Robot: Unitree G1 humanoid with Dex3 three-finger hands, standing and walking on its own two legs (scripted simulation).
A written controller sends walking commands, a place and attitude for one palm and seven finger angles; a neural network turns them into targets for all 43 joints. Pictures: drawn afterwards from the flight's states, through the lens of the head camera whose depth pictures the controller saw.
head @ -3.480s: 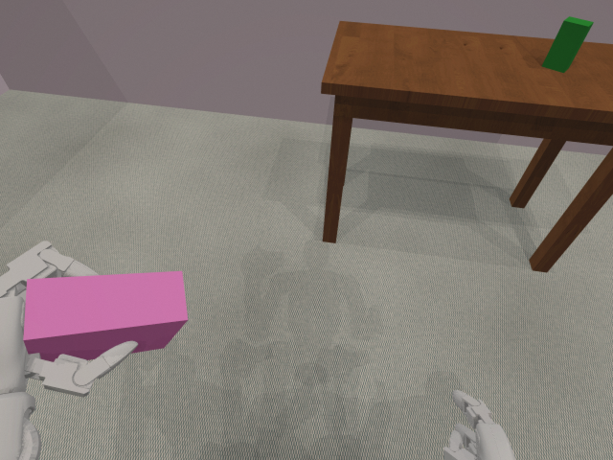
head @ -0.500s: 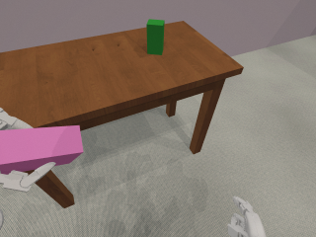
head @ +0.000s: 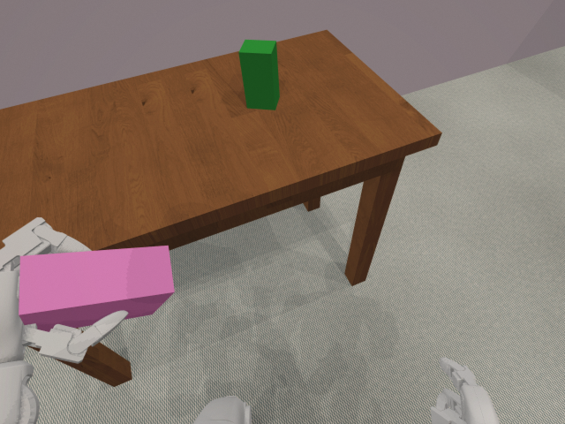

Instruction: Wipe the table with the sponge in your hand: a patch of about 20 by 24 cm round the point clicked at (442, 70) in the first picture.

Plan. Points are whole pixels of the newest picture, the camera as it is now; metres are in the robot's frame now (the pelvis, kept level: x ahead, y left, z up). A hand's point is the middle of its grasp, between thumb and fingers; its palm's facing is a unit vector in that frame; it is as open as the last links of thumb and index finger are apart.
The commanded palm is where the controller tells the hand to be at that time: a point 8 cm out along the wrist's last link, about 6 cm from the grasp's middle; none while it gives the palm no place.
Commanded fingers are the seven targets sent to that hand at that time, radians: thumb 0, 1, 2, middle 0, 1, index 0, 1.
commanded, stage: take the last steps up to it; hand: left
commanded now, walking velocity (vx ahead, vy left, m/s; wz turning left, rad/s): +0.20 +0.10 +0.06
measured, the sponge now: (120, 288) +0.24 +0.19 +0.14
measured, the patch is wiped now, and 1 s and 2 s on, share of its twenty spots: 0.00 0.00 0.00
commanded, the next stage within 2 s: come to a stop and stand still in 0.18 s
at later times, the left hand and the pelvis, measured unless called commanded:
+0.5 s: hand (75, 215) +0.30 +0.24 +0.19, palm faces +0.38 -0.82 -0.43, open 9.4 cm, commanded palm +0.25 +0.29 +0.18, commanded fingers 0.00 0.10 1.30 -1.20 -1.60 -1.20 -1.60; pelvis +0.09 +0.01 +0.00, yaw +0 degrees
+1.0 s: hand (64, 270) +0.24 +0.23 +0.18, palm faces +0.40 -0.79 -0.47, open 9.4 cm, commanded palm +0.19 +0.27 +0.18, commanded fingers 0.00 0.10 1.30 -1.20 -1.60 -1.20 -1.60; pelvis +0.04 -0.01 -0.01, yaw +2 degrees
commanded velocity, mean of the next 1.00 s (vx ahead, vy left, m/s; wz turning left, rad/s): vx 0.02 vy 0.06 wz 0.01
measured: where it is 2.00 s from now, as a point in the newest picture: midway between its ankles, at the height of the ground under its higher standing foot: outside the picture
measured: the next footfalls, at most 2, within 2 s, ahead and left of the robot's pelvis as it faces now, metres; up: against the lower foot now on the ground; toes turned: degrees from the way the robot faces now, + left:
left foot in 0.20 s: +0.16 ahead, +0.13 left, +0.00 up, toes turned +9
right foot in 0.56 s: +0.17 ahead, -0.11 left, +0.00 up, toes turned -6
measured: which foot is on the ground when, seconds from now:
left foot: up 0.00-0.18, down 0.20-0.60, up 0.62-0.98, down 1.00-1.00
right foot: down 0.00-0.20, up 0.22-0.54, down 0.56-1.00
